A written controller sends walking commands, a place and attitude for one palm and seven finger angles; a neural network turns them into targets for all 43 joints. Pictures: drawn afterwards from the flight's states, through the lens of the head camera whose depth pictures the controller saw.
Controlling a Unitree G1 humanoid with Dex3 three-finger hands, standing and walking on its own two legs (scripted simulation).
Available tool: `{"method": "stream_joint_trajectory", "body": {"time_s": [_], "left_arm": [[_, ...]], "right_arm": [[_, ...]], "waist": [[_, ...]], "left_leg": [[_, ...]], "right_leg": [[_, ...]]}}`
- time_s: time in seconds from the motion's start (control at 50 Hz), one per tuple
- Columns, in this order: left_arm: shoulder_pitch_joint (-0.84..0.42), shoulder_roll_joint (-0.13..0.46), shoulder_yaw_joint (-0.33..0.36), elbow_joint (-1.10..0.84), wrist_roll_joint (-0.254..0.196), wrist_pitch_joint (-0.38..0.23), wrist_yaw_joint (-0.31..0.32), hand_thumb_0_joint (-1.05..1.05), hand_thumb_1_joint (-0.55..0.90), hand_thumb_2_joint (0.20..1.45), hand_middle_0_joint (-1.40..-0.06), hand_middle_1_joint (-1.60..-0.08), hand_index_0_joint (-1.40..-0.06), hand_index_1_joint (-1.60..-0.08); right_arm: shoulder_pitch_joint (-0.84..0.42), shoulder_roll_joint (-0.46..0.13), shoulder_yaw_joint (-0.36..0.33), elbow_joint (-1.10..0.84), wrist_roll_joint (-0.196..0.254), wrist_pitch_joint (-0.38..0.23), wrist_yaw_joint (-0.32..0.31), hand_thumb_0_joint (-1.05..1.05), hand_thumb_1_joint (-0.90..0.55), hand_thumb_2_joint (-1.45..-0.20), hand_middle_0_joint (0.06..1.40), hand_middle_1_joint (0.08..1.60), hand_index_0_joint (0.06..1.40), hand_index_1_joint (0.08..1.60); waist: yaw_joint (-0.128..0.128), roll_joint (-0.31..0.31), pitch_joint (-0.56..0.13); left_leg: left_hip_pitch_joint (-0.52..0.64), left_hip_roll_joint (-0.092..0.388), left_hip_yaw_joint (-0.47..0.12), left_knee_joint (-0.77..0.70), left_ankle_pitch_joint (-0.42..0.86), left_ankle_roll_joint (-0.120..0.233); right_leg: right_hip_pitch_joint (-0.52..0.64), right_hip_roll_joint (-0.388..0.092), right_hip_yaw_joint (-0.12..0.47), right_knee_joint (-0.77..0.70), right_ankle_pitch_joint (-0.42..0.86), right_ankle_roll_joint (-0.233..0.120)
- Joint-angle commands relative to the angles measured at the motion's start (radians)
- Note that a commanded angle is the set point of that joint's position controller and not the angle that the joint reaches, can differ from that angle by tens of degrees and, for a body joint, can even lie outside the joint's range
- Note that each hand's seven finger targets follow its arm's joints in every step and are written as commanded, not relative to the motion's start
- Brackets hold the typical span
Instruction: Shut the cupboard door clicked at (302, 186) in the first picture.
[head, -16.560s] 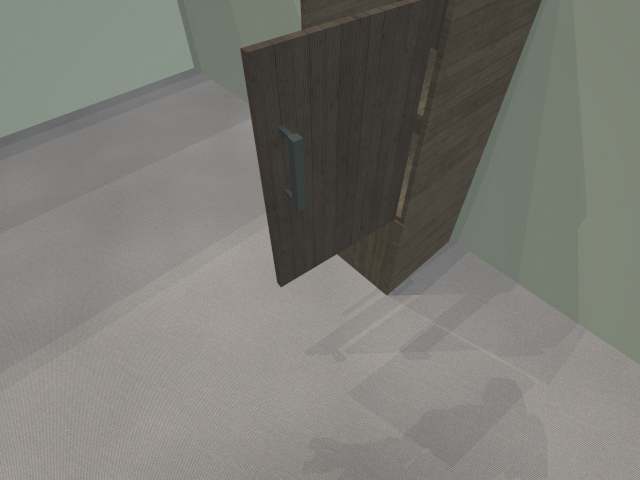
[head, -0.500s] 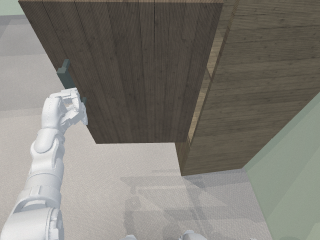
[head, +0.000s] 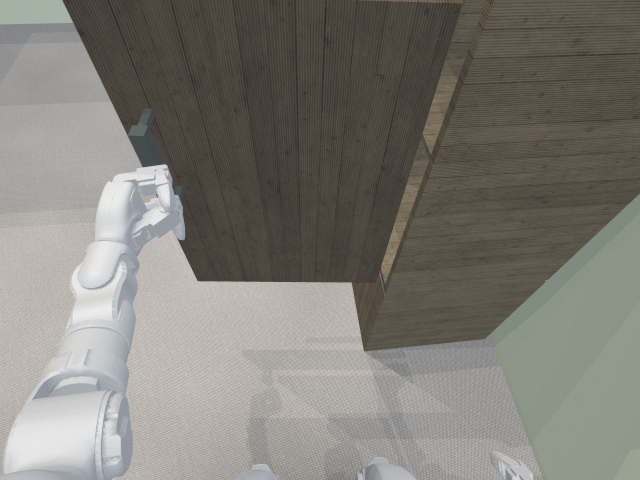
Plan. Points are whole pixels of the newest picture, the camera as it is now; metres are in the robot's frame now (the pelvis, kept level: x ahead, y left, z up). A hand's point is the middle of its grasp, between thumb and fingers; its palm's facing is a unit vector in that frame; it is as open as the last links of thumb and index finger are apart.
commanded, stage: push the door shut along its arc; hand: left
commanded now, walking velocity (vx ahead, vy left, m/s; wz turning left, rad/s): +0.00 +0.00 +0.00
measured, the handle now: (162, 167) +0.51 +0.22 +0.07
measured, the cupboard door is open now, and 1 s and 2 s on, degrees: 84 67 53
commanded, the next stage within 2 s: pull the fist back off the door in 1.66 s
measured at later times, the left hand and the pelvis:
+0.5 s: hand (185, 176) +0.48 +0.18 +0.08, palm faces -0.16 -0.99 -0.01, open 3.1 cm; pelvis -0.01 +0.00 -0.01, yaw +0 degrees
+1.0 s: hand (217, 146) +0.54 +0.15 +0.08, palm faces -0.30 -0.95 -0.01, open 3.1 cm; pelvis +0.00 +0.01 -0.03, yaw -2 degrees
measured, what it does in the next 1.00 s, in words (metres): stands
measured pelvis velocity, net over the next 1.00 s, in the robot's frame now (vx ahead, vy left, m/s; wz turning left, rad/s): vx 0.00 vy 0.01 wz -0.03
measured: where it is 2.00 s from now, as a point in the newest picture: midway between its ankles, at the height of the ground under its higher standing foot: outside the picture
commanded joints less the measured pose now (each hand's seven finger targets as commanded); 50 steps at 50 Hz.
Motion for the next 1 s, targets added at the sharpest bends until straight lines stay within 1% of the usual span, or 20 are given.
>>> {"method": "stream_joint_trajectory", "body": {"time_s": [0.0,0.02,0.06,0.14,0.2,0.26,0.32,0.36,0.4,0.44,0.48,0.54,0.58,0.64,0.68,0.72,0.78,0.84,0.86,0.98], "left_arm": [[-0.501,0.221,0.035,-0.158,-0.02,-0.081,-0.035,0.0,0.9,0.9,-1.3,-1.5,-1.3,-1.5],[-0.47,0.258,0.07,-0.098,-0.017,-0.069,-0.041,0.0,0.9,0.9,-1.3,-1.5,-1.3,-1.5],[-0.511,0.26,0.057,-0.054,-0.013,-0.051,-0.059,0.0,0.9,0.9,-1.3,-1.5,-1.3,-1.5],[-0.58,0.268,0.044,-0.048,-0.006,-0.049,-0.084,0.0,0.9,0.9,-1.3,-1.5,-1.3,-1.5],[-0.65,0.294,0.048,-0.014,-0.004,-0.044,-0.102,0.0,0.9,0.9,-1.3,-1.5,-1.3,-1.5],[-0.692,0.342,0.07,0.019,0.006,-0.038,-0.124,0.0,0.9,0.9,-1.3,-1.5,-1.3,-1.5],[-0.725,0.305,0.032,0.028,0.004,-0.027,-0.151,0.0,0.9,0.9,-1.3,-1.5,-1.3,-1.5],[-0.757,0.351,0.054,0.044,0.008,-0.018,-0.161,0.0,0.9,0.9,-1.3,-1.5,-1.3,-1.5],[-0.802,0.338,0.038,0.036,0.008,-0.017,-0.169,0.0,0.9,0.9,-1.3,-1.5,-1.3,-1.5],[-0.808,0.374,0.058,0.057,0.013,-0.013,-0.174,0.0,0.9,0.9,-1.3,-1.5,-1.3,-1.5],[-0.842,0.352,0.03,0.067,0.022,-0.008,-0.178,0.0,0.9,0.9,-1.3,-1.5,-1.3,-1.5],[-0.891,0.393,0.051,0.079,0.028,0.0,-0.181,0.0,0.9,0.9,-1.3,-1.5,-1.3,-1.5],[-0.927,0.375,0.025,0.089,0.035,0.006,-0.187,0.0,0.9,0.9,-1.3,-1.5,-1.3,-1.5],[-0.953,0.393,0.035,0.113,0.041,0.016,-0.192,0.0,0.9,0.9,-1.3,-1.5,-1.3,-1.5],[-0.989,0.388,0.025,0.119,0.045,0.025,-0.196,0.0,0.9,0.9,-1.3,-1.5,-1.3,-1.5],[-0.999,0.416,0.048,0.112,0.039,0.027,-0.206,0.0,0.9,0.9,-1.3,-1.5,-1.3,-1.5],[-1.016,0.437,0.051,0.153,0.053,0.045,-0.215,0.0,0.9,0.9,-1.3,-1.5,-1.3,-1.5],[-1.062,0.431,0.043,0.143,0.057,0.052,-0.216,0.0,0.9,0.9,-1.3,-1.5,-1.3,-1.5],[-1.07,0.459,0.067,0.129,0.059,0.053,-0.213,0.0,0.9,0.9,-1.3,-1.5,-1.3,-1.5],[-1.121,0.418,0.026,0.152,0.08,0.073,-0.207,0.0,0.9,0.9,-1.3,-1.5,-1.3,-1.5]], "right_arm": [[0.091,-0.162,-0.057,-0.068,0.001,-0.027,-0.016,0.0,-0.9,-0.9,0.2,0.3,0.2,0.3],[0.103,-0.17,-0.056,-0.063,-0.001,-0.021,-0.017,0.0,-0.9,-0.9,0.2,0.3,0.2,0.3],[0.108,-0.174,-0.052,-0.065,0.001,-0.014,-0.015,0.0,-0.9,-0.9,0.2,0.3,0.2,0.3],[0.128,-0.18,-0.055,-0.07,-0.002,-0.008,-0.013,0.0,-0.9,-0.9,0.2,0.3,0.2,0.3],[0.15,-0.189,-0.056,-0.06,-0.003,-0.004,-0.015,0.0,-0.9,-0.9,0.2,0.3,0.2,0.3],[0.176,-0.2,-0.059,-0.049,-0.005,0.003,-0.018,0.0,-0.9,-0.9,0.2,0.3,0.2,0.3],[0.197,-0.199,-0.057,-0.043,-0.008,0.007,-0.016,0.0,-0.9,-0.9,0.2,0.3,0.2,0.3],[0.209,-0.209,-0.057,-0.036,-0.009,0.013,-0.017,0.0,-0.9,-0.9,0.2,0.3,0.2,0.3],[0.215,-0.208,-0.057,-0.035,-0.01,0.011,-0.016,0.0,-0.9,-0.9,0.2,0.3,0.2,0.3],[0.226,-0.214,-0.054,-0.032,-0.013,0.015,-0.016,0.0,-0.9,-0.9,0.2,0.3,0.2,0.3],[0.233,-0.212,-0.054,-0.029,-0.013,0.015,-0.014,0.0,-0.9,-0.9,0.2,0.3,0.2,0.3],[0.253,-0.221,-0.052,-0.024,-0.017,0.015,-0.015,0.0,-0.9,-0.9,0.2,0.3,0.2,0.3],[0.256,-0.221,-0.05,-0.021,-0.017,0.013,-0.014,0.0,-0.9,-0.9,0.2,0.3,0.2,0.3],[0.272,-0.227,-0.049,-0.018,-0.022,0.012,-0.012,0.0,-0.9,-0.9,0.2,0.3,0.2,0.3],[0.28,-0.226,-0.048,-0.014,-0.024,0.01,-0.013,0.0,-0.9,-0.9,0.2,0.3,0.2,0.3],[0.296,-0.232,-0.048,-0.016,-0.026,0.01,-0.014,0.0,-0.9,-0.9,0.2,0.3,0.2,0.3],[0.3,-0.233,-0.046,-0.012,-0.029,0.014,-0.013,0.0,-0.9,-0.9,0.2,0.3,0.2,0.3],[0.308,-0.232,-0.045,-0.015,-0.032,0.014,-0.014,0.0,-0.9,-0.9,0.2,0.3,0.2,0.3],[0.318,-0.236,-0.047,-0.015,-0.034,0.014,-0.014,0.0,-0.9,-0.9,0.2,0.3,0.2,0.3],[0.337,-0.235,-0.05,-0.003,-0.043,0.023,-0.011,0.0,-0.9,-0.9,0.2,0.3,0.2,0.3]], "waist": [[-0.039,0.055,-0.372],[-0.034,0.022,-0.35],[-0.05,0.014,-0.321],[-0.066,0.059,-0.367],[-0.091,0.013,-0.363],[-0.101,0.036,-0.395],[-0.116,0.089,-0.416],[-0.123,0.07,-0.413],[-0.134,0.083,-0.419],[-0.132,0.097,-0.417],[-0.146,0.122,-0.411],[-0.156,0.124,-0.431],[-0.174,0.127,-0.418],[-0.174,0.152,-0.446],[-0.19,0.146,-0.441],[-0.183,0.175,-0.486],[-0.197,0.139,-0.455],[-0.199,0.196,-0.489],[-0.198,0.191,-0.508],[-0.222,0.196,-0.511]], "left_leg": [[0.187,0.011,-0.087,-0.106,0.273,-0.029],[0.159,0.012,-0.09,-0.105,0.267,-0.027],[0.112,0.009,-0.084,-0.103,0.238,-0.022],[0.139,0.012,-0.092,-0.085,0.246,-0.021],[0.091,0.012,-0.09,-0.073,0.209,-0.014],[0.089,0.013,-0.097,-0.056,0.219,-0.012],[0.136,0.015,-0.105,-0.041,0.263,-0.012],[0.113,0.02,-0.111,-0.038,0.245,-0.012],[0.117,0.019,-0.113,-0.034,0.228,-0.01],[0.122,0.021,-0.118,-0.025,0.245,-0.01],[0.129,0.024,-0.125,-0.021,0.23,-0.012],[0.14,0.027,-0.134,-0.01,0.244,-0.011],[0.132,0.029,-0.137,-0.005,0.229,-0.01],[0.154,0.03,-0.144,0.011,0.259,-0.012],[0.146,0.033,-0.146,0.019,0.265,-0.01],[0.179,0.033,-0.149,0.03,0.315,-0.013],[0.133,0.037,-0.149,0.044,0.302,-0.01],[0.177,0.039,-0.157,0.054,0.345,-0.017],[0.189,0.043,-0.162,0.059,0.366,-0.018],[0.211,0.05,-0.176,0.081,0.415,-0.022]], "right_leg": [[0.151,0.023,0.069,-0.073,0.238,-0.005],[0.154,0.024,0.068,-0.073,0.236,-0.007],[0.143,0.023,0.073,-0.073,0.229,-0.002],[0.1,0.025,0.072,-0.06,0.213,-0.004],[0.095,0.026,0.081,-0.064,0.194,0.001],[0.078,0.027,0.084,-0.054,0.196,0.0],[0.035,0.032,0.076,-0.045,0.21,-0.005],[0.024,0.034,0.075,-0.045,0.189,-0.003],[0.009,0.036,0.077,-0.048,0.171,-0.003],[-0.007,0.04,0.072,-0.041,0.174,-0.006],[-0.048,0.041,0.067,-0.039,0.146,-0.007],[-0.067,0.047,0.063,-0.03,0.146,-0.008],[-0.093,0.046,0.062,-0.033,0.13,-0.008],[-0.116,0.052,0.057,-0.019,0.137,-0.011],[-0.133,0.052,0.055,-0.016,0.14,-0.01],[-0.137,0.055,0.05,-0.002,0.166,-0.016],[-0.148,0.057,0.051,-0.001,0.161,-0.01],[-0.18,0.06,0.044,0.014,0.171,-0.013],[-0.183,0.06,0.043,0.019,0.182,-0.013],[-0.238,0.063,0.034,0.03,0.192,-0.01]]}}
